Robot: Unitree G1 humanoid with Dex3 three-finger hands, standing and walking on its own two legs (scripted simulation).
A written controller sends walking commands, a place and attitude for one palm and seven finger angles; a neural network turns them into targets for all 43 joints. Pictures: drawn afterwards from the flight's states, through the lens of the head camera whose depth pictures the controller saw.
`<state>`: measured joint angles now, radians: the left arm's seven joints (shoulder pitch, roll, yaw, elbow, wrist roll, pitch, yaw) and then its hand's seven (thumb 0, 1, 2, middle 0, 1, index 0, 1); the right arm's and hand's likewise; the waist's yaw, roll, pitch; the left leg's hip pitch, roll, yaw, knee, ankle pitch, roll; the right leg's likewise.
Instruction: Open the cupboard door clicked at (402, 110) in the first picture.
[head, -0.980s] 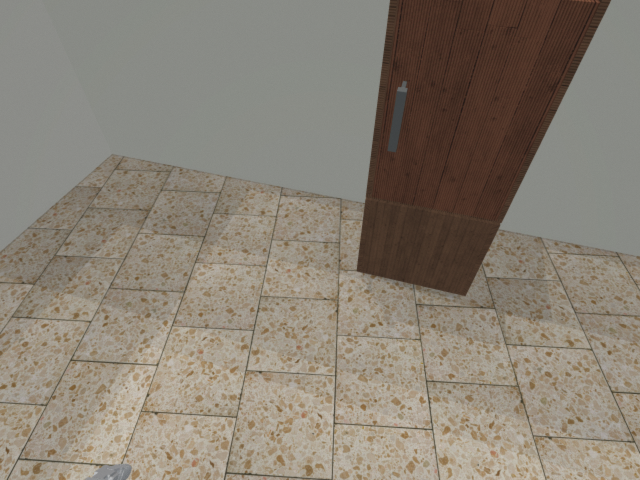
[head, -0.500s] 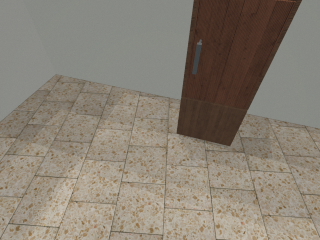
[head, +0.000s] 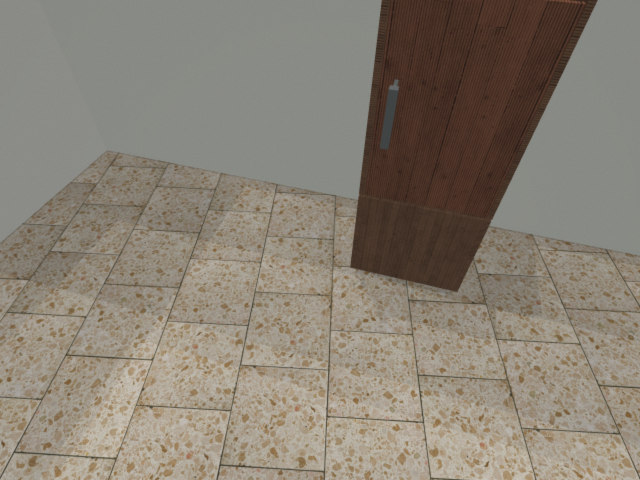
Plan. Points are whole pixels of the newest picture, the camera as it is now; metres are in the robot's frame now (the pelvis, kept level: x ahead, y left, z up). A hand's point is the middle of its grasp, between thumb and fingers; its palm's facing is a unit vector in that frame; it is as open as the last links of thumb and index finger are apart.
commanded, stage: look at it before walking up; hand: left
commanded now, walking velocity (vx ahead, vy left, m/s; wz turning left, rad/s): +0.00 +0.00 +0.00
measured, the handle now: (390, 114) +0.99 -0.13 -0.05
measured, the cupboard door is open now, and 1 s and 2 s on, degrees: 0 0 0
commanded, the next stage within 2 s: walk to a spot facing it in 0.46 s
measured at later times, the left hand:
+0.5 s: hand out of the picture +0.08 +0.25 -0.15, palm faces -0.03 -0.94 -0.33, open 7.4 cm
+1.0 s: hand out of the picture +0.06 +0.17 -0.18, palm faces -0.15 -0.95 -0.28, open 7.4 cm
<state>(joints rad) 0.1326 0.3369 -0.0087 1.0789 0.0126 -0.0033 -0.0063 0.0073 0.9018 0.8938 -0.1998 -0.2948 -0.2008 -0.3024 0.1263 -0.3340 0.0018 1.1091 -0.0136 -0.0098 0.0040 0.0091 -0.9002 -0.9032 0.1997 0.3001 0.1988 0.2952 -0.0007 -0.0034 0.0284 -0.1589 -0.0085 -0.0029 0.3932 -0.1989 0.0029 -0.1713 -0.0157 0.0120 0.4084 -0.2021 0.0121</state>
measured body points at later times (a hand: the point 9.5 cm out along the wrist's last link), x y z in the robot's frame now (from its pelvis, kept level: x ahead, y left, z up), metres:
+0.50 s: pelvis +0.01 +0.00 +0.00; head +0.02 +0.00 +0.45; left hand +0.09 +0.30 -0.13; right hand +0.10 -0.29 -0.13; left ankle +0.01 +0.12 -0.74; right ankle +0.01 -0.13 -0.74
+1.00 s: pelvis -0.01 -0.03 -0.02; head +0.02 -0.07 +0.42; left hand +0.07 +0.22 -0.16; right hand +0.03 -0.29 -0.19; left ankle +0.00 +0.11 -0.72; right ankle +0.00 -0.11 -0.74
